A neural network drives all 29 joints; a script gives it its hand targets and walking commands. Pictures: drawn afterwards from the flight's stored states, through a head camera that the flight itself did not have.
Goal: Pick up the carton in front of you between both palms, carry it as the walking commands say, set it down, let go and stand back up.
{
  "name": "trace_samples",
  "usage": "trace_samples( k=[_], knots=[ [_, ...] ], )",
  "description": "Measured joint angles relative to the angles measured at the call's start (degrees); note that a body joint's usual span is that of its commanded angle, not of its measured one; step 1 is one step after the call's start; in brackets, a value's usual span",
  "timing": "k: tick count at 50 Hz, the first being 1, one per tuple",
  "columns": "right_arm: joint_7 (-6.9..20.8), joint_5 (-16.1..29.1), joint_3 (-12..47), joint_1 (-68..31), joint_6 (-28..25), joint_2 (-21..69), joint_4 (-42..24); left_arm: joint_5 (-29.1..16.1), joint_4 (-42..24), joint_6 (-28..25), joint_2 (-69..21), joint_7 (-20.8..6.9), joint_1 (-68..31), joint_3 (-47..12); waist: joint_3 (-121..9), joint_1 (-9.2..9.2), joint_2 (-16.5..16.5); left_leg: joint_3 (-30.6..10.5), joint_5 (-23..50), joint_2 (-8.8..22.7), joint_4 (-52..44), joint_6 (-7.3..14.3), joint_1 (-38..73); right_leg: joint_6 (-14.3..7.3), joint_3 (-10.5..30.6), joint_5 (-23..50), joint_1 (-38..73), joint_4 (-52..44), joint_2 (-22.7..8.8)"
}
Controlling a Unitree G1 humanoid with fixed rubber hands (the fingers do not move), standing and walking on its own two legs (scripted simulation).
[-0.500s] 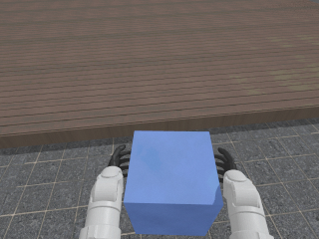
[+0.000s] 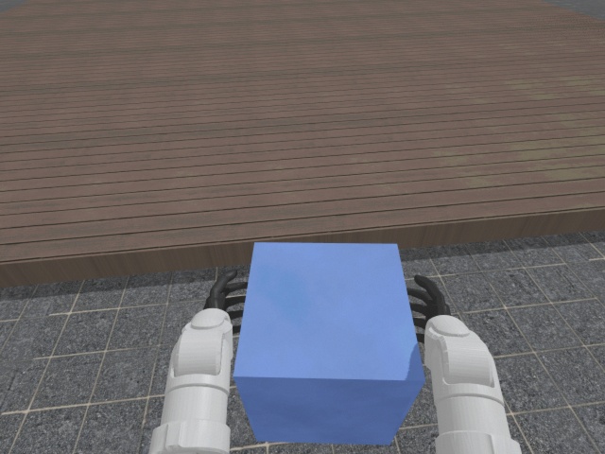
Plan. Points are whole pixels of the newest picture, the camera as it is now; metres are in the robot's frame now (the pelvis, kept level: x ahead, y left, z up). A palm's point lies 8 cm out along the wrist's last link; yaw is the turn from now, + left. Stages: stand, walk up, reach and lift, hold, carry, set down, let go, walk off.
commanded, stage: hold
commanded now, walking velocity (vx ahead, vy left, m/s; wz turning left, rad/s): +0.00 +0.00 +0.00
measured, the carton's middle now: (323, 346) +0.30 +0.00 -0.03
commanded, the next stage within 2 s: carry in 0.08 s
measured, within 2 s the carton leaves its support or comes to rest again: neither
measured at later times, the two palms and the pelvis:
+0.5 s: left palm (220, 256) +0.38 +0.16 +0.09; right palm (423, 264) +0.37 -0.14 +0.08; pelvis +0.10 +0.01 -0.01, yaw +1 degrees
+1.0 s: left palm (223, 160) +0.63 +0.20 +0.10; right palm (374, 165) +0.61 -0.10 +0.10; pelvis +0.38 +0.06 +0.00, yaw +0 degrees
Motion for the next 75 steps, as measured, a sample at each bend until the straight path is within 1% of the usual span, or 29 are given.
trace_samples(
  k=[5,8,10,12,14,18,22,24,26,29,31,35,37,38,39,41,43,45,51,57,60,61,62,63,65,66,69,72,75],
  knots=[
    [0.02,-0.1,-0.52,-0.56,-0.17,0.13,0.14,0.2,0.17,-0.1,-0.17,-0.05,-0.68,0.46,-1.62,-0.21,-0.1,0.74,-1.29,0.33,2.59,-0.16,-3.24,0.12,-1.0,-1.13,-2.97,2.32,-0.25],
    [-0.3,1.04,0.09,0.47,0.32,-0.13,-1.61,-0.48,-1.43,0.58,0.0,0.38,0.07,-0.77,-4.62,-0.58,-0.26,2.68,-9.31,1.44,7.9,-0.32,-8.22,-0.04,-3.21,-6.46,-6.86,5.69,-1.04],
    [-0.59,2.33,0.4,0.91,1.24,-0.37,-4.11,-1.35,-3.82,1.65,0.05,0.8,0.27,-1.72,-5.88,-0.9,-0.54,4.78,-11.22,2.16,10.61,-0.15,-11.08,-0.03,-4.33,-5.87,-8.77,6.62,-1.76],
    [-1.15,3.94,1.1,1.32,2.54,-0.6,-6.96,-2.41,-7.21,3.26,0.22,1.45,0.92,-2.81,-6.76,-0.87,-1.39,6.66,-8.96,2.07,10.62,0.23,-12.04,0.28,-4.72,-4.89,-10.47,8.5,-2.89],
    [-1.74,5.24,2.04,1.69,4.61,-0.34,-9.71,-3.79,-11.3,5.64,0.61,1.89,2.36,-3.35,-7.96,-0.56,-2.1,8.12,-5.99,1.8,9.68,0.58,-11.9,0.15,-5.04,-10.27,-12.28,12.1,-4.11],
    [-3.39,6.73,5.25,2.63,9.81,-0.58,-14.91,-7.13,-17.89,11.1,1.78,3.24,4.33,-4.12,-9.66,0.32,-0.6,9.23,-6.27,3.16,6.99,1.24,-10.71,-0.17,-10.59,-15.83,-17.65,19.55,-4.2],
    [-4.54,8.72,6.2,5.13,15.33,-1.05,-23.79,-10.06,-24.39,16.02,1.92,4.67,5.22,-5.84,-9.78,0.21,0.88,8.69,-7.23,4.6,4.59,0.5,-8.73,-0.07,-15.96,-9.23,-16.76,9.1,-2.53],
    [-4.76,9.75,5.83,6.83,17.39,-1.35,-28.68,-10.57,-27.67,17.56,0.94,5.2,5.86,-6.82,-9.93,-0.35,1.43,8.7,-10.81,5.08,9.75,0.51,-9.99,-1.7,-17.57,-2.15,-14.73,5.05,-2.12],
    [-5.66,10.88,5.74,9.47,19.33,-1.6,-32.19,-10.6,-29.26,19.16,1.28,6.02,7.19,-9.69,-10.66,-0.63,1.25,10.51,-14.8,5.33,19.53,1.05,-14.13,-2.92,-18.59,-3.44,-14.13,6.68,-2.54],
    [-6.56,12.54,6.84,12.49,22.49,-1.72,-35.8,-11.3,-33.45,22.49,1.74,6.52,10.63,-11.2,-10.92,-0.41,-0.78,13.39,-18.01,4.6,28.47,1.43,-20.96,-2.58,-18.38,-6.4,-10.82,4.3,-3.82],
    [-6.8,13.19,7.84,13.75,23.82,-1.72,-38.06,-11.86,-37.17,24.21,1.84,6.98,12.88,-11.55,-10.5,0.26,-1.72,14.84,-14.97,4.66,26.13,1.21,-23.94,-1.67,-18.0,-6.33,-7.84,1.34,-4.45],
    [-6.89,13.73,8.97,14.38,25.18,-1.68,-42.12,-12.93,-42.87,26.2,1.86,7.72,14.39,-11.52,-9.16,1.69,-2.51,17.24,-5.48,4.75,14.46,0.98,-25.74,-0.01,-17.49,-9.13,-2.2,-0.53,-5.53],
    [-6.91,13.77,9.18,13.83,25.79,-1.69,-43.47,-13.29,-44.63,26.99,1.87,7.93,14.03,-11.24,-8.72,2.06,-2.54,19.6,-2.13,4.49,9.13,1.2,-23.93,1.23,-17.0,-13.13,-0.46,2.93,-6.47],
    [-6.91,13.72,9.39,13.23,25.97,-1.67,-43.56,-13.44,-45.19,27.36,1.91,8.0,13.63,-10.78,-8.61,2.23,-2.89,20.6,1.14,4.2,9.2,2.37,-22.91,1.6,-16.55,-15.97,-0.62,6.85,-7.46],
    [-6.93,13.55,9.77,12.53,25.94,-1.65,-42.77,-13.66,-45.2,27.68,1.94,8.06,13.28,-9.99,-8.75,2.04,-3.4,21.55,1.31,3.87,11.46,3.88,-22.8,1.43,-16.01,-17.1,-2.64,13.31,-8.76],
    [-7.03,13.31,10.01,11.53,26.54,-1.64,-41.06,-14.02,-44.33,28.7,1.91,8.23,12.58,-8.81,-8.76,1.26,-2.66,22.13,-2.63,3.88,13.42,5.61,-21.56,0.46,-13.17,-17.81,-9.76,29.34,-8.29],
    [-7.22,13.2,9.68,11.75,27.44,-1.63,-40.66,-14.09,-43.08,29.62,1.88,8.27,11.95,-8.73,-8.55,0.45,-1.6,22.18,-3.99,3.82,10.99,5.39,-18.74,-0.75,-12.28,-16.03,-17.15,40.37,-7.44],
    [-7.32,13.15,9.22,12.47,27.94,-1.63,-40.98,-14.09,-42.03,29.82,1.87,8.24,11.7,-9.23,-8.4,-0.53,-0.84,21.95,-3.72,3.52,6.81,4.94,-15.2,-1.34,-12.65,-11.86,-22.88,42.7,-7.41],
    [-7.42,13.42,8.89,13.36,27.05,-1.66,-42.5,-12.84,-42.53,27.99,1.85,7.23,12.67,-10.72,-7.98,-2.78,0.31,20.44,-4.01,3.59,-4.2,3.63,-4.21,-0.86,-14.38,-0.84,-31.59,27.5,-7.26],
    [-7.36,13.85,9.69,13.09,26.42,-1.67,-42.52,-12.18,-44.79,27.2,1.87,6.97,14.67,-10.79,-7.33,-2.1,-0.42,19.71,-9.95,3.85,-7.33,0.8,6.1,-2.13,-18.46,7.28,-30.91,11.43,-6.07],
    [-7.38,13.72,9.86,12.79,26.96,-1.67,-44.44,-12.71,-46.42,27.63,1.88,7.15,14.19,-10.65,-6.13,-1.33,0.17,19.19,-16.5,5.28,-1.36,-0.91,9.22,-3.42,-21.32,7.15,-26.01,7.0,-4.35],
    [-7.53,13.77,9.41,12.15,27.11,-1.7,-44.89,-12.93,-46.15,27.36,1.86,7.56,13.46,-10.88,-5.52,-0.58,1.57,19.09,-19.17,7.21,5.3,-0.9,7.81,-5.26,-22.09,6.58,-25.54,9.05,-3.43],
    [-7.58,13.76,8.78,11.41,27.28,-1.7,-45.12,-13.19,-45.54,27.25,1.83,7.72,12.19,-10.77,-4.84,0.14,2.21,17.54,-18.14,8.36,15.47,-0.37,4.13,-6.46,-22.63,4.28,-25.64,11.93,-3.25],
    [-7.65,13.75,8.18,10.6,27.48,-1.67,-45.31,-13.51,-45.0,27.34,1.78,7.85,10.82,-10.48,-4.09,0.81,1.97,14.73,-16.95,7.96,26.34,0.08,-0.77,-7.07,-22.78,2.03,-25.32,13.44,-3.5],
    [-7.76,13.76,7.35,8.67,28.06,-1.53,-45.85,-14.16,-45.11,27.75,1.59,8.18,8.71,-9.59,-2.47,1.49,1.1,11.07,-14.12,6.26,42.67,1.52,-10.58,-6.64,-22.78,0.32,-22.93,12.1,-3.87],
    [-7.81,13.76,7.05,7.61,28.3,-1.36,-46.12,-14.44,-45.53,27.93,1.48,8.31,7.86,-9.03,-1.86,1.7,0.77,10.52,-12.17,5.92,46.59,2.18,-14.77,-6.42,-22.76,0.13,-21.39,10.52,-3.86],
    [-7.91,13.72,5.98,3.87,28.52,-0.88,-46.37,-15.01,-46.35,28.19,1.03,8.53,4.61,-6.97,-1.07,2.53,0.2,10.64,-7.5,6.12,46.81,3.2,-24.36,-6.34,-22.24,-0.32,-16.78,5.85,-3.55],
    [-7.98,13.39,4.47,-0.48,28.34,-0.54,-44.76,-15.37,-44.82,28.13,0.93,8.58,0.24,-4.75,-1.98,2.96,-0.02,11.14,-4.77,6.68,40.39,3.0,-30.64,-5.84,-21.37,-1.77,-12.84,2.96,-3.26],
    [-8.58,13.37,3.58,-4.91,28.73,-1.95,-40.8,-15.77,-39.89,28.46,2.7,8.71,-4.97,-3.94,-3.57,2.9,-0.09,12.17,-0.49,7.3,31.62,2.56,-34.05,-5.07,-20.62,-3.96,-8.86,0.97,-2.95]
  ],
)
